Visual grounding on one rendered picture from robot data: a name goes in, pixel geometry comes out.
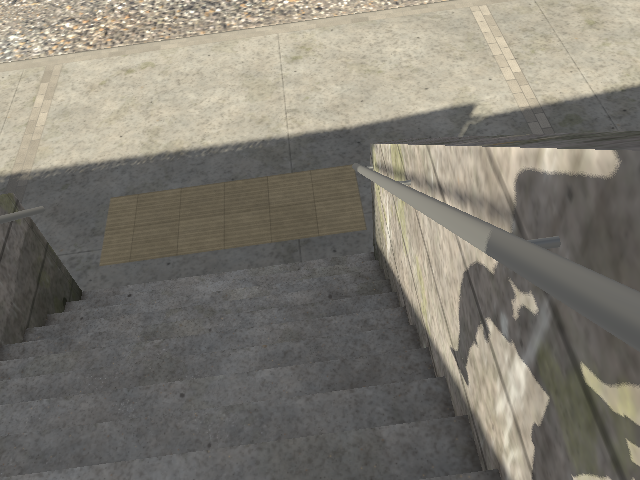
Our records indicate stairs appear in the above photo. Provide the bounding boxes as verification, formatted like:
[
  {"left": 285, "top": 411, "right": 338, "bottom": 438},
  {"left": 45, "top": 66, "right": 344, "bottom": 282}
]
[{"left": 0, "top": 252, "right": 501, "bottom": 480}]

